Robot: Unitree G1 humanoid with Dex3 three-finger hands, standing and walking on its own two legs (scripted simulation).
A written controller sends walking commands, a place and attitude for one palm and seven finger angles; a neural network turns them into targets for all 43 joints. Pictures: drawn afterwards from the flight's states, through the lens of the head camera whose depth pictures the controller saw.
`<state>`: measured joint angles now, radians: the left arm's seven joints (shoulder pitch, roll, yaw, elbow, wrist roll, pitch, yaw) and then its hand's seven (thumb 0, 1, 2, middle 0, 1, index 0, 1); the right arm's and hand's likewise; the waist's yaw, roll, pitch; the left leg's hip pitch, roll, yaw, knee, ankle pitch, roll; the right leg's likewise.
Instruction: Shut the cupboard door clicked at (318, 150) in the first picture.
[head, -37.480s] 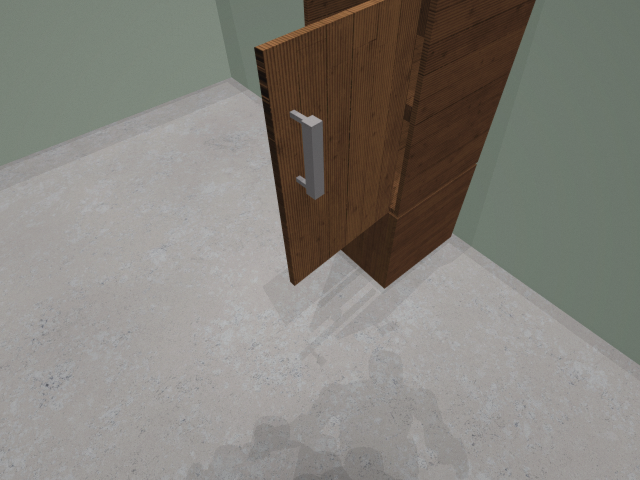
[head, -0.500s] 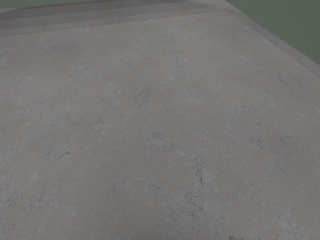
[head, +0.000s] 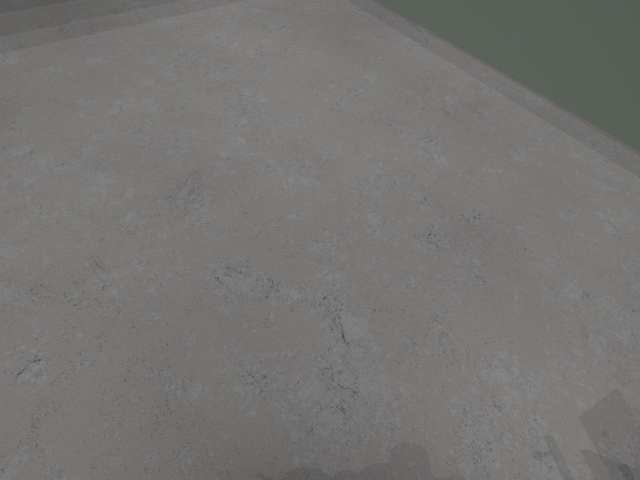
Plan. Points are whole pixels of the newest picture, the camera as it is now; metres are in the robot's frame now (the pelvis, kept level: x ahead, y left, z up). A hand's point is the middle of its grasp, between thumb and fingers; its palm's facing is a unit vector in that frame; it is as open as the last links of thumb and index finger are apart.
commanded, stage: turn to face it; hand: left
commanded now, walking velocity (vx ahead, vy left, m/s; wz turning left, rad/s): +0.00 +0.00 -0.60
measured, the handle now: out of the picture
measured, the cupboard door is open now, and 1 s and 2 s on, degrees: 64 64 64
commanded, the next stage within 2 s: none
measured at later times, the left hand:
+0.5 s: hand (217, 460) +0.16 +0.15 -0.15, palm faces -0.32 -0.91 -0.26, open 7.4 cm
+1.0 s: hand (219, 415) +0.22 +0.16 -0.16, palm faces -0.52 -0.83 -0.19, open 7.4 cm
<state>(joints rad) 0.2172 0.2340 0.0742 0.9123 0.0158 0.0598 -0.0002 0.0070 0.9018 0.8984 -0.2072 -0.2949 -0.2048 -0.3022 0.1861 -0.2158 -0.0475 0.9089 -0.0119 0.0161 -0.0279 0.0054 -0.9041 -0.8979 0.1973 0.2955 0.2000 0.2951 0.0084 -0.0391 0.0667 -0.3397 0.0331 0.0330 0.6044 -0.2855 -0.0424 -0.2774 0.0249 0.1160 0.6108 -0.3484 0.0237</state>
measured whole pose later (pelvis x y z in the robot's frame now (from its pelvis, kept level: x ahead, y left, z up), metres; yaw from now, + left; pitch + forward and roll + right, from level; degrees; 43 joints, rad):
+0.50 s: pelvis -0.01 -0.01 +0.00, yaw -19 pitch +1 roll -1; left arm 0.15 0.20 0.05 0.86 0.02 0.04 -0.02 0.01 0.91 0.90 -0.20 -0.29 -0.20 -0.30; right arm 0.23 -0.27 -0.07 0.93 -0.02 0.06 -0.01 0.01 -0.90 -0.90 0.20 0.30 0.20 0.30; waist -0.02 0.07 0.08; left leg -0.41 0.14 0.13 0.93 -0.50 -0.04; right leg -0.28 0.00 -0.05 0.61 -0.36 -0.01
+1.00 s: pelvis +0.04 +0.02 +0.02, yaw -35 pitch +1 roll -3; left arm 0.18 0.27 0.09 0.90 0.02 0.09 -0.03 0.01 0.91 0.90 -0.20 -0.29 -0.20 -0.30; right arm 0.20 -0.18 0.00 0.86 -0.03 0.00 -0.03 0.00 -0.90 -0.90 0.20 0.30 0.21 0.30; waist 0.02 -0.04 0.09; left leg -0.24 0.09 0.14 0.52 -0.30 0.03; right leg -0.49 0.00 0.00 1.17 -0.44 0.06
